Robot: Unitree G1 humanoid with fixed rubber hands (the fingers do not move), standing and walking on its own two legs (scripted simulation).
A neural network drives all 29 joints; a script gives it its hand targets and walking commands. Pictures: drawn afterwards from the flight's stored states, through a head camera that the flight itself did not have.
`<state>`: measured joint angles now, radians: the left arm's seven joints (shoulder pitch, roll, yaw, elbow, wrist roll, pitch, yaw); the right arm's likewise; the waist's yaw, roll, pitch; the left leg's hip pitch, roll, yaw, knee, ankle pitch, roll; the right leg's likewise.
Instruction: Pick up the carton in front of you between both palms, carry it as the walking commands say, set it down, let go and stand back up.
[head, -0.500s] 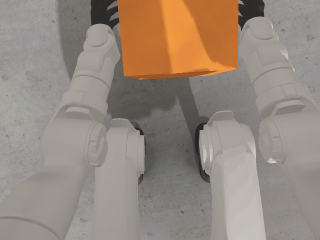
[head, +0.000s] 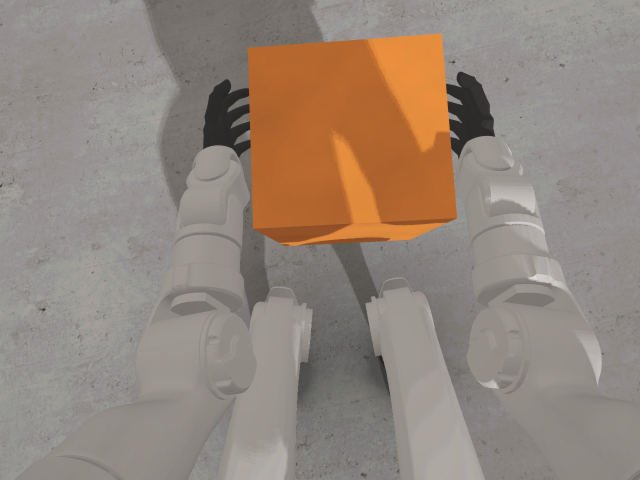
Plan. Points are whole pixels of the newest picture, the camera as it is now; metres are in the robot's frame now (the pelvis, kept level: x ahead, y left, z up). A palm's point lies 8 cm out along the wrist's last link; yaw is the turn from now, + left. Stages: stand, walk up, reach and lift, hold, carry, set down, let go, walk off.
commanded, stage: reach and lift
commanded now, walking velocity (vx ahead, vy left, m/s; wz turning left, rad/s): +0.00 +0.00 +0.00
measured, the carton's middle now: (345, 163) +0.48 -0.03 -0.13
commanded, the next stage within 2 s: none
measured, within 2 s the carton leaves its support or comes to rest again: neither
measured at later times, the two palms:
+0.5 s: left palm (152, 120) +0.45 +0.13 +0.10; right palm (536, 106) +0.43 -0.17 +0.09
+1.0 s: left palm out of the picture +0.41 +0.14 +0.25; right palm out of the picture +0.40 -0.16 +0.24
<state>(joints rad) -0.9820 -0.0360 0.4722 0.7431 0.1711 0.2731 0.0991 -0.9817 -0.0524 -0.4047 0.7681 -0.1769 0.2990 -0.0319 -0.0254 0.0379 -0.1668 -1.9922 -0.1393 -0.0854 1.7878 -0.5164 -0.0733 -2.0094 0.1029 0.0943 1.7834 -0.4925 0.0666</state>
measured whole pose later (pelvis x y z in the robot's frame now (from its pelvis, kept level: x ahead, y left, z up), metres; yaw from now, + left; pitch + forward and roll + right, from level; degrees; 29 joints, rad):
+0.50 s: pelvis +0.05 +0.00 +0.14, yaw -1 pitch +31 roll +0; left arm -0.61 -0.10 0.36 0.65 0.12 0.26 0.10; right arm -0.61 0.04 -0.32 0.66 -0.14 0.29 -0.05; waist -0.01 0.03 -0.24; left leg -1.39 -0.12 -0.12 1.35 -0.51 -0.04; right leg -1.41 0.09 0.12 1.35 -0.49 0.04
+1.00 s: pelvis +0.10 +0.00 +0.26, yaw -1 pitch +11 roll +0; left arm -0.28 -0.15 0.28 0.51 0.17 0.35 0.07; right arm -0.27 0.11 -0.26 0.51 -0.17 0.37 -0.04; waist -0.01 0.01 -0.17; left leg -0.56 -0.07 -0.15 0.70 -0.34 -0.01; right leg -0.57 0.06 0.14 0.70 -0.32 0.02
